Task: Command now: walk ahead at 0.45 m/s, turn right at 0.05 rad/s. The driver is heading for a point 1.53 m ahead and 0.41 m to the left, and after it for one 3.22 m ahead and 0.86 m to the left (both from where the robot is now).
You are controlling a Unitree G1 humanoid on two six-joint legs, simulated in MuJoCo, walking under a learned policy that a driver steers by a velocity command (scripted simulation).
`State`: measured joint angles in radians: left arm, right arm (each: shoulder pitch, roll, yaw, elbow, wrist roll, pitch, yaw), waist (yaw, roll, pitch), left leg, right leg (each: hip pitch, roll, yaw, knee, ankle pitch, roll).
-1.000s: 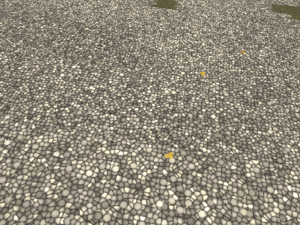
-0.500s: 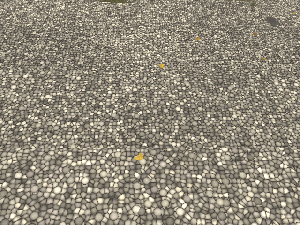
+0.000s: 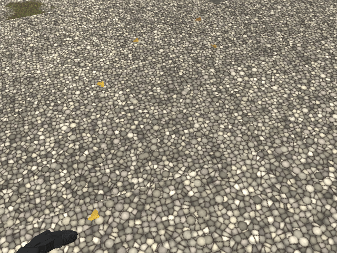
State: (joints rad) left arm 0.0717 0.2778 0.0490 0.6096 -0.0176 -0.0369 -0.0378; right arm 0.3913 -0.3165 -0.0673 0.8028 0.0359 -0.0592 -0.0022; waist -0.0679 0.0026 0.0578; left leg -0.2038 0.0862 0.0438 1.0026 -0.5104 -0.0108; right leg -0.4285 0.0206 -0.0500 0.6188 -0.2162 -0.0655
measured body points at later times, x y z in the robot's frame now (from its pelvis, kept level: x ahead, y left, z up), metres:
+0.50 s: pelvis +0.27 +0.03 -0.01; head +0.31 +0.04 +0.43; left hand +0.24 +0.32 -0.14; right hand +0.52 -0.17 -0.10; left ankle +0.37 +0.13 -0.73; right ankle +0.07 -0.10 -0.68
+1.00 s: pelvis +0.54 +0.06 -0.01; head +0.53 +0.07 +0.44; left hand +0.51 +0.37 -0.10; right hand +0.77 -0.12 -0.11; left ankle +0.39 +0.13 -0.64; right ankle +0.61 -0.04 -0.72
